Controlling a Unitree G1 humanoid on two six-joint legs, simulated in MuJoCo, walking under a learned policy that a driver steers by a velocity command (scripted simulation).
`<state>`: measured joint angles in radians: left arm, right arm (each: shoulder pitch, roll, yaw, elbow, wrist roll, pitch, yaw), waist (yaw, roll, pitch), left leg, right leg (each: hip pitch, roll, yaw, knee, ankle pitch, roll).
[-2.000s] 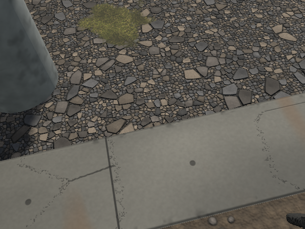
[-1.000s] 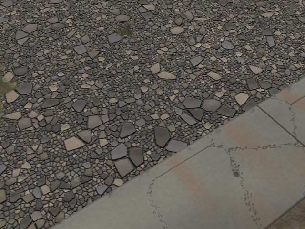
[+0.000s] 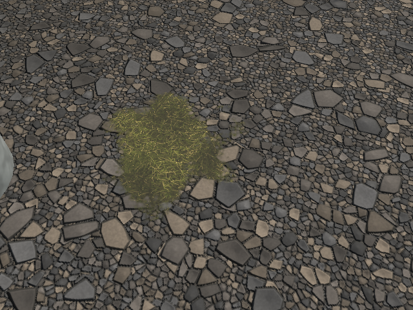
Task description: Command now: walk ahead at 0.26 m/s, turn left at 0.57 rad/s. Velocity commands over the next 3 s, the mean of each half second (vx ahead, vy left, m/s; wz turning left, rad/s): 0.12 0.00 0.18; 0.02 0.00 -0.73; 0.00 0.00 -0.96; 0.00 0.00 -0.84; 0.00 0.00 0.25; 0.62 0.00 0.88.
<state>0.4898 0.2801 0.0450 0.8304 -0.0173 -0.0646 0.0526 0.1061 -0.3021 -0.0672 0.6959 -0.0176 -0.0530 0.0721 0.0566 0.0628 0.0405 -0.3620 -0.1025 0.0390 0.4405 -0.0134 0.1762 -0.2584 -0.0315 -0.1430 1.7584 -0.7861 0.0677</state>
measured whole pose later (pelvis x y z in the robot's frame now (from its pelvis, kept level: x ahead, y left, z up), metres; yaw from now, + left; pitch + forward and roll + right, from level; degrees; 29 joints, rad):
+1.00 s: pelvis +0.20 -0.14 +0.00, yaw -18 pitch +4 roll +1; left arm 0.20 0.31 0.10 0.58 -0.02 0.04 0.01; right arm 0.04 -0.29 -0.09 0.74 -0.01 0.01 -0.03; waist 0.02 0.00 0.06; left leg -0.57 0.00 -0.08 1.11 -0.43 -0.06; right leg -0.39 0.07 0.08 0.51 -0.19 -0.05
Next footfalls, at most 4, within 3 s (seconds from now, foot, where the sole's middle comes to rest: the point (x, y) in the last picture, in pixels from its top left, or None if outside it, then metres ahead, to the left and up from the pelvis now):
0.26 right None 0.29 -0.21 -0.77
0.82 right None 0.25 -0.25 -0.77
1.24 left None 0.37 -0.07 -0.77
1.70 right None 0.15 -0.25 -0.77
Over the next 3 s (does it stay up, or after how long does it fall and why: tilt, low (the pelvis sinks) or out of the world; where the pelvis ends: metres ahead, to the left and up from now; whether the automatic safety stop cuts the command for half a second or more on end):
stays up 0.35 -0.28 -0.02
